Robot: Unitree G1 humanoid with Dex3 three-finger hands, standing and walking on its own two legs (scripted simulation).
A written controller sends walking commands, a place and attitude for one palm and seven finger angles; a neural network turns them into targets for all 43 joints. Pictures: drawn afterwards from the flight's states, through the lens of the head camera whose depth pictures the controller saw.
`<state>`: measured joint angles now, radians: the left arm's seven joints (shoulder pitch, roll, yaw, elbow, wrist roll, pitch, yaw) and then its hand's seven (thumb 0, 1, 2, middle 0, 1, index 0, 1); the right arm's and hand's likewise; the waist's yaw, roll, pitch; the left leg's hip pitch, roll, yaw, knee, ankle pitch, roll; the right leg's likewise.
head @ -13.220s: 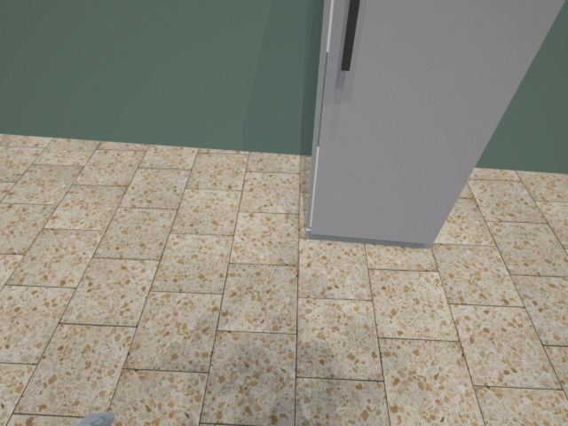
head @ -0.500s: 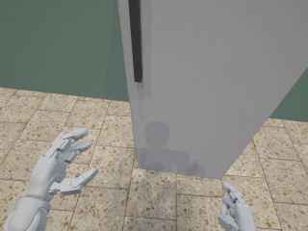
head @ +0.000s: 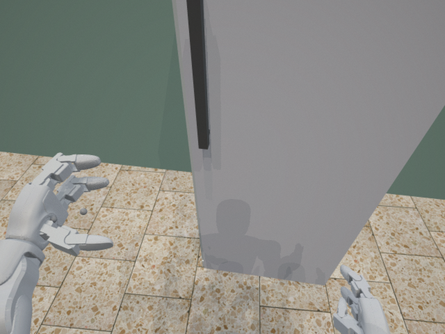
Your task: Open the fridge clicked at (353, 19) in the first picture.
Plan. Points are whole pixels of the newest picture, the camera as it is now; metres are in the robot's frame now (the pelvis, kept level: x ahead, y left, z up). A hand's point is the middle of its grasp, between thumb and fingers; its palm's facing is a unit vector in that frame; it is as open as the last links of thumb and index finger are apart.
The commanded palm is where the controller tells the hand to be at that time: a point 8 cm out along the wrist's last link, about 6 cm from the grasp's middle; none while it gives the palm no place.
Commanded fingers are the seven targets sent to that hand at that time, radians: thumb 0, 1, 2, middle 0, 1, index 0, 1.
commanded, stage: raise the hand to about handle height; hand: left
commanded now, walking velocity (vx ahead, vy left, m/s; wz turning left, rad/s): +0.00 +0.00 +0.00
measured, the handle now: (202, 80) +0.51 +0.11 +0.23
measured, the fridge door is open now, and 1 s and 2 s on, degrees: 0 0 0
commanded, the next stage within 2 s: move the hooked fingers beside the handle in 0.94 s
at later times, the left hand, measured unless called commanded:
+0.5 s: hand (54, 142) +0.28 +0.27 +0.24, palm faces +0.07 -0.99 -0.13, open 14.0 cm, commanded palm +0.24 +0.31 +0.24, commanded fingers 0.00 -0.50 0.30 -0.30 -1.20 -0.30 -1.20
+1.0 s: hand (57, 148) +0.28 +0.27 +0.24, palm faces +0.07 -0.99 -0.10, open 14.0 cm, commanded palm +0.24 +0.31 +0.24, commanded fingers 0.00 -0.50 0.30 -0.30 -1.20 -0.30 -1.20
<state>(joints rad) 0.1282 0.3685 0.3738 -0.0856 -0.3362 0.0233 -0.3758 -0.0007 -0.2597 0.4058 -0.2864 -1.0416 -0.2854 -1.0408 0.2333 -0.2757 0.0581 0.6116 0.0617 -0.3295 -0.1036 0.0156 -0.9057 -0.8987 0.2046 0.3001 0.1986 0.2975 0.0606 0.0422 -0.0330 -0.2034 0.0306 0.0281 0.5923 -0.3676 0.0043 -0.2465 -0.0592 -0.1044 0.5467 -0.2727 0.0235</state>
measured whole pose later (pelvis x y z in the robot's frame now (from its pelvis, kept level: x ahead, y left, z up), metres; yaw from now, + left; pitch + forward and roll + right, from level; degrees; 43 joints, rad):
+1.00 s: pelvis +0.00 -0.01 +0.01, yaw +0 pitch -3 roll +0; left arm -0.22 0.52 0.51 0.10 -0.32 0.30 -0.47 -0.01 -0.51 0.30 -0.30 -1.20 -0.30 -1.20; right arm 0.20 -0.27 0.10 0.61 0.09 -0.21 -0.10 0.01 -0.91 -0.90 0.21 0.30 0.20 0.30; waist 0.07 0.07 -0.03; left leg -0.10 0.03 0.03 0.45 -0.29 -0.01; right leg -0.17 -0.05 -0.10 0.44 -0.22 0.01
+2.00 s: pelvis +0.00 -0.01 +0.01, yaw -1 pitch -1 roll +0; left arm -0.53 0.41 0.33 0.36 -0.23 0.28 -0.31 -0.01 -0.51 0.30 -0.30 -1.20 -0.30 -1.20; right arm 0.21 -0.27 0.08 0.64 0.09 -0.15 -0.11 0.01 -0.91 -0.90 0.21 0.30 0.20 0.30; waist 0.03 0.06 -0.03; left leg -0.14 0.03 0.04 0.44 -0.28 -0.01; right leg -0.21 -0.05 -0.09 0.44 -0.21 0.01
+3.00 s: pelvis +0.01 -0.01 +0.01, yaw -2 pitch +2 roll +0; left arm -0.71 0.40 0.32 0.64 -0.17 0.14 -0.24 -0.01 -0.50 0.30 -0.30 -1.20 -0.30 -1.20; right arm 0.30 -0.28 0.04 0.67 0.08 -0.10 -0.09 0.01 -0.91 -0.90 0.21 0.30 0.20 0.30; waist -0.01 0.05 -0.03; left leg -0.16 0.03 0.07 0.41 -0.28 0.00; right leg -0.24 -0.04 -0.06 0.41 -0.19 0.01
